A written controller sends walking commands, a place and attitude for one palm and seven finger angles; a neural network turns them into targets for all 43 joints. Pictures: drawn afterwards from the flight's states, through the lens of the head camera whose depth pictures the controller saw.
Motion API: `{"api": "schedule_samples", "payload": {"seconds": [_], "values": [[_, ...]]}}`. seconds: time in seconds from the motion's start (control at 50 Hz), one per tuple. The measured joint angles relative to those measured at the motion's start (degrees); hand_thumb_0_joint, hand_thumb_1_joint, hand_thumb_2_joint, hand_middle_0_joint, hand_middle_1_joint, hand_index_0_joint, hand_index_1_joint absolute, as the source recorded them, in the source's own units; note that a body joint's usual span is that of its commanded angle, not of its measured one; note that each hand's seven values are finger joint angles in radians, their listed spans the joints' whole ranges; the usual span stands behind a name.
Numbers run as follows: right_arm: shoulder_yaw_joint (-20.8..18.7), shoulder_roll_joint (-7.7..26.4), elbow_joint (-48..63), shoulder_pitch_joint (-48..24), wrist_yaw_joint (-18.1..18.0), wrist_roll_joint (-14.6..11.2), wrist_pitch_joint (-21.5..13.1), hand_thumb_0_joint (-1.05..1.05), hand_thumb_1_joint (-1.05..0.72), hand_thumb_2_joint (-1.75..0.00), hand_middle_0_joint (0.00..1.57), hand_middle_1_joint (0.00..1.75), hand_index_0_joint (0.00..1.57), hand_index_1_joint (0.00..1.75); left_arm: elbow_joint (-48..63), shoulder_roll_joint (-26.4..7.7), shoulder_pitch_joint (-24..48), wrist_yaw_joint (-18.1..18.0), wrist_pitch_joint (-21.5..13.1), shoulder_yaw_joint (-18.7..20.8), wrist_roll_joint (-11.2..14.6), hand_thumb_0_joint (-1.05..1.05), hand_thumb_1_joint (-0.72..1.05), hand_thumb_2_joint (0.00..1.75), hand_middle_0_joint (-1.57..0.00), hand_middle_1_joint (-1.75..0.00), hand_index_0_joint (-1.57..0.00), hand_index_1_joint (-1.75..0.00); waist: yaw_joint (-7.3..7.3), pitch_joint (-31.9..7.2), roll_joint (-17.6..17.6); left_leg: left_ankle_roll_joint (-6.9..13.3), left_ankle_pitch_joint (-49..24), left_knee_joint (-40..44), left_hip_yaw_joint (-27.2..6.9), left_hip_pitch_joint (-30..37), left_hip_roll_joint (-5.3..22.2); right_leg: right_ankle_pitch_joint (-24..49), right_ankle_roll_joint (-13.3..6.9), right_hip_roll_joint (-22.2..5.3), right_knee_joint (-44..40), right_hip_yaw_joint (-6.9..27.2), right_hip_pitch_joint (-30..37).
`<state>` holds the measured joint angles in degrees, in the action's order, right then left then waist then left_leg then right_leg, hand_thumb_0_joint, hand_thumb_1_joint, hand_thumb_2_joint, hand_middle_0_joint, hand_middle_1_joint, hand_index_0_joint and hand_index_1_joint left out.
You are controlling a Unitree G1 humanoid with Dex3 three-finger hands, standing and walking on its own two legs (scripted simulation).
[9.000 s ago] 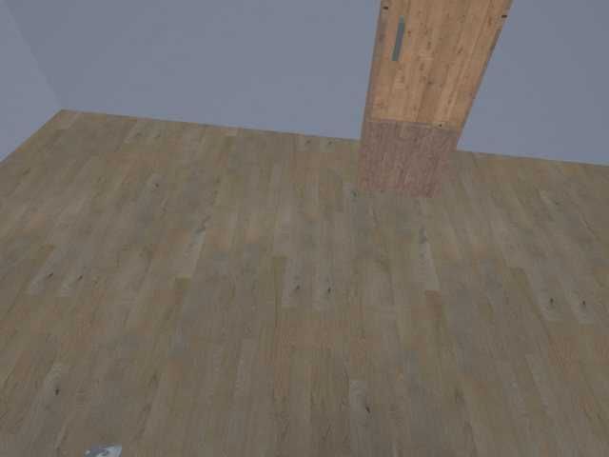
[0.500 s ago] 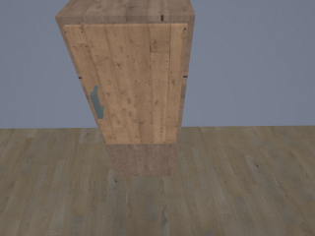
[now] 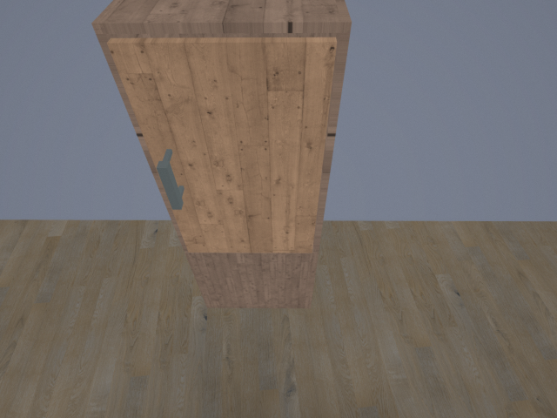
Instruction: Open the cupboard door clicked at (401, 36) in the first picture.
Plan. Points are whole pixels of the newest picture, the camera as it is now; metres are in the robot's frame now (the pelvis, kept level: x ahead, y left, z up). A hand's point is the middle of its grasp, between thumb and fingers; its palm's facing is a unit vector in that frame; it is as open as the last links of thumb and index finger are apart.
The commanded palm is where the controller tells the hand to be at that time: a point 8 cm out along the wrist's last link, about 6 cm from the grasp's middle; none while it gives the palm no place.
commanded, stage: raise the hand with hooked fingers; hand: left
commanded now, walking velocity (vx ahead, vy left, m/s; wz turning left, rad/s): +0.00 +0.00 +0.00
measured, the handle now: (173, 179) +0.56 +0.27 -0.02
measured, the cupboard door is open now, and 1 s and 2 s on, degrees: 0 0 0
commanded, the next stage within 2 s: none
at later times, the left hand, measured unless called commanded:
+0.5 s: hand (140, 414) +0.14 +0.21 -0.06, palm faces +0.12 -0.99 -0.05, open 9.4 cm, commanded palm +0.13 +0.26 -0.05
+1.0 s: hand (118, 367) +0.19 +0.25 -0.04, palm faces +0.04 -1.00 -0.06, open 12.4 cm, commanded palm +0.17 +0.30 -0.03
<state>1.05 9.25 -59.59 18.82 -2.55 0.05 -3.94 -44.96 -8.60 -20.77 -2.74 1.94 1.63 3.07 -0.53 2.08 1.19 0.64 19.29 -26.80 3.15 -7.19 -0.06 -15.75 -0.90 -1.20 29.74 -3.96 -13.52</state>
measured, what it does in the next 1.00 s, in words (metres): lowers itself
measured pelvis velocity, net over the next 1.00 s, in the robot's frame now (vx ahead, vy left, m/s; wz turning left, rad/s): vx -0.05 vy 0.01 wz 0.02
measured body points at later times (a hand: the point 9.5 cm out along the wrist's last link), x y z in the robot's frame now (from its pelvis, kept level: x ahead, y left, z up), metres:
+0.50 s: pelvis -0.05 -0.02 -0.10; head +0.01 +0.00 +0.35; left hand +0.13 +0.26 -0.05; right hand +0.20 -0.23 -0.13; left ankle -0.05 +0.11 -0.74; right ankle +0.00 -0.11 -0.74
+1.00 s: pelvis -0.05 +0.01 -0.08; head +0.02 +0.03 +0.37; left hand +0.18 +0.30 -0.03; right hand +0.10 -0.25 -0.15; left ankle -0.05 +0.11 -0.74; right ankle +0.00 -0.11 -0.74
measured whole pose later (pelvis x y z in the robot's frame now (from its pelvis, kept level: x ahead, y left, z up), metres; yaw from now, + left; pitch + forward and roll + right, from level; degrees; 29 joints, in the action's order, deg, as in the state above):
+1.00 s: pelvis -0.05 +0.01 -0.08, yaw +1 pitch +14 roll -2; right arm -0.4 16.5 -31.9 16.2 -2.9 -1.4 -13.9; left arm -11.2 -17.7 -12.5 21.3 -23.1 18.1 18.5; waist 1.2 -6.3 0.0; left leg 1.7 31.0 -63.9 0.3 -47.2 0.6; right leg -23.9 -0.8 -2.1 59.6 -5.8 -49.9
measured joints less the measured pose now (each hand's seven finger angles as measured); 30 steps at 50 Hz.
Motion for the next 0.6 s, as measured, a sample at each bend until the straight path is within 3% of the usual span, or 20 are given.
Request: {"api": "schedule_samples", "payload": {"seconds": [0.06,0.12,0.16,0.22,0.26,0.3,0.34,0.4,0.46,0.54,0.6], "values": [[-1.30,2.07,5.99,1.59,-1.11,-1.19,-7.19,0.03,-0.93,-0.90,0.21,0.30,0.21,0.30,21.90,-0.18,-4.55,-1.92,-4.28,0.31,3.70,0.03,0.91,0.89,-0.21,-0.32,-0.20,-0.31,0.48,-1.47,-0.08,-0.18,0.18,-1.91,-0.70,-2.85,-0.46,-0.80,-0.11,-0.69,2.09,-0.64,-2.50],[-2.94,4.39,12.05,-0.81,-0.53,-0.35,-10.77,0.03,-0.92,-0.90,0.21,0.30,0.21,0.30,29.81,-0.16,-0.73,1.13,-13.17,3.56,5.58,0.02,0.87,0.87,-0.21,-0.34,-0.20,-0.33,1.65,-4.18,-0.21,-0.19,1.59,-7.83,-1.46,-10.35,-0.61,-2.01,-0.32,-1.24,6.91,-1.39,-9.26],[-4.08,5.32,16.16,-3.39,0.51,0.04,-12.11,0.02,-0.92,-0.90,0.21,0.30,0.20,0.30,31.18,-0.57,1.98,5.59,-21.21,6.17,7.17,0.02,0.83,0.86,-0.21,-0.36,-0.20,-0.35,1.65,-6.60,-1.20,-0.43,3.44,-13.25,-0.83,-16.61,-0.31,-3.50,-0.72,-1.21,12.25,-0.74,-15.83],[-5.59,6.29,22.22,-7.59,2.26,0.08,-13.37,0.02,-0.91,-0.90,0.20,0.30,0.20,0.30,31.13,-1.47,4.05,15.20,-33.73,8.98,10.12,0.01,0.77,0.84,-0.21,-0.39,-0.21,-0.39,1.46,-9.29,-3.03,-0.86,7.30,-23.12,-0.17,-26.31,0.42,-6.60,-1.45,-0.91,21.72,0.04,-25.87],[-6.22,7.18,26.26,-9.87,2.86,-0.41,-13.17,0.02,-0.91,-0.90,0.20,0.30,0.20,0.30,30.89,-2.14,4.04,21.24,-37.48,10.09,11.89,0.01,0.73,0.82,-0.21,-0.42,-0.21,-0.41,0.86,-10.09,-3.78,-0.99,8.92,-29.16,-0.42,-31.50,0.69,-8.64,-1.88,-0.68,27.53,0.22,-31.19],[-6.47,7.79,29.82,-11.39,2.64,-1.14,-12.28,0.02,-0.91,-0.90,0.20,0.29,0.20,0.30,31.09,-2.70,3.02,24.88,-36.05,10.59,13.53,0.01,0.68,0.80,-0.22,-0.45,-0.22,-0.44,0.17,-10.42,-4.35,-1.14,11.60,-33.93,-0.70,-35.30,0.79,-10.26,-2.13,-0.76,31.83,0.10,-34.87],[-6.33,8.13,32.79,-12.08,2.05,-1.55,-11.51,0.01,-0.91,-0.90,0.20,0.29,0.20,0.30,32.05,-2.93,1.37,25.87,-32.53,10.95,14.53,0.01,0.63,0.78,-0.22,-0.48,-0.22,-0.47,-0.60,-10.45,-4.33,-1.38,11.84,-37.18,-1.52,-38.11,0.91,-11.40,-2.28,-0.77,34.59,-0.59,-37.19],[-5.46,7.33,34.83,-12.17,1.18,-1.52,-11.21,0.01,-0.91,-0.90,0.20,0.29,0.20,0.30,34.74,-3.07,-1.20,23.92,-29.44,11.80,14.24,0.01,0.56,0.75,-0.23,-0.52,-0.23,-0.52,-1.58,-9.83,-3.93,-1.54,14.06,-40.72,-3.10,-40.71,1.30,-12.21,-2.53,-0.59,36.52,-2.12,-38.71],[-3.41,5.84,34.24,-11.40,0.74,-0.81,-11.02,0.01,-0.91,-0.90,0.20,0.29,0.20,0.30,39.03,-3.75,-2.10,21.88,-29.40,12.32,13.33,0.02,0.49,0.72,-0.23,-0.57,-0.23,-0.56,-2.21,-9.34,-3.32,-1.80,14.62,-42.86,-4.77,-42.70,1.68,-12.36,-2.74,-0.36,37.15,-3.76,-39.51],[-0.30,3.54,30.50,-10.23,0.54,-0.71,-10.63,0.01,-0.90,-0.90,0.20,0.30,0.20,0.30,40.82,-5.37,1.74,22.97,-29.26,12.34,13.46,0.02,0.39,0.69,-0.24,-0.63,-0.23,-0.62,-2.09,-8.80,-1.84,-1.74,14.66,-44.37,-6.30,-44.51,1.86,-11.94,-2.75,-0.22,37.07,-5.24,-40.11],[1.29,1.80,28.09,-8.78,0.53,-1.08,-9.74,0.01,-0.90,-0.90,0.21,0.30,0.21,0.30,39.82,-6.82,5.36,24.62,-26.03,12.63,13.97,0.02,0.32,0.66,-0.24,-0.67,-0.24,-0.66,-1.21,-8.54,-0.98,-1.54,14.17,-43.96,-6.17,-44.69,1.87,-11.19,-2.52,-0.16,36.28,-5.13,-40.16]]}}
